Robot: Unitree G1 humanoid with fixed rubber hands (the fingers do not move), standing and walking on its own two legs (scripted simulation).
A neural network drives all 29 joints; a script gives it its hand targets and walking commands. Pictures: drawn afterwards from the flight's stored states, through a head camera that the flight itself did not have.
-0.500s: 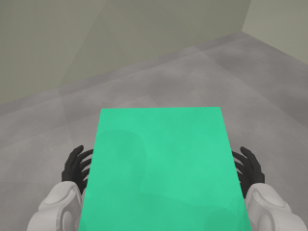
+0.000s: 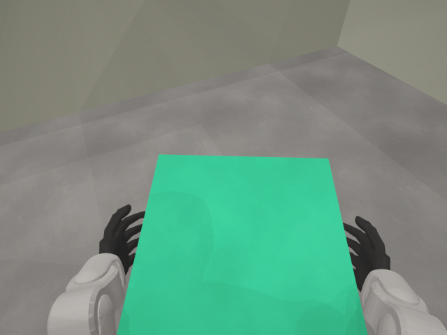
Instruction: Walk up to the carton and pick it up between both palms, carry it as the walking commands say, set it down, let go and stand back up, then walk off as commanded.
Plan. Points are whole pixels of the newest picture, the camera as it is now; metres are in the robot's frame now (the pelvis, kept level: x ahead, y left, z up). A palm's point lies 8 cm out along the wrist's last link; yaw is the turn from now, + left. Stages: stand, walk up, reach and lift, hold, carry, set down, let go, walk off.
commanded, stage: carry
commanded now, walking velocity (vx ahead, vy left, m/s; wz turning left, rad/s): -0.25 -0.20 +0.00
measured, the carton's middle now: (239, 261) +0.26 -0.01 +0.01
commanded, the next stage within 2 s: none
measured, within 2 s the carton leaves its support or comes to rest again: neither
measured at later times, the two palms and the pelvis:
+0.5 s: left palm out of the picture +0.06 +0.10 +0.11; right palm out of the picture +0.08 -0.27 +0.11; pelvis -0.15 -0.11 +0.01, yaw +2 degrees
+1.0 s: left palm out of the picture +0.00 +0.07 +0.10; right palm out of the picture +0.00 -0.30 +0.10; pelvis -0.22 -0.12 +0.00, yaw +1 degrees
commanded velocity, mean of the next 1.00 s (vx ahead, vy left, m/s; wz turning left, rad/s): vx -0.01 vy -0.01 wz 0.00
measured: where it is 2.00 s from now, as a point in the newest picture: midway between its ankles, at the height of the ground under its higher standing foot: outside the picture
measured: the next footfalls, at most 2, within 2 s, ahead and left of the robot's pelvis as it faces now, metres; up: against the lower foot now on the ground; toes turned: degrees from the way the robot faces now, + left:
left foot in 0.26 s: -0.09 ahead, +0.03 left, +0.00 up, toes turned +9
right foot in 0.50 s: -0.09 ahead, -0.25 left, +0.00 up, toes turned -5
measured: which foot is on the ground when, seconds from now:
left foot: up 0.00-0.24, down 0.26-1.00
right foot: down 0.00-0.26, up 0.28-0.48, down 0.50-1.00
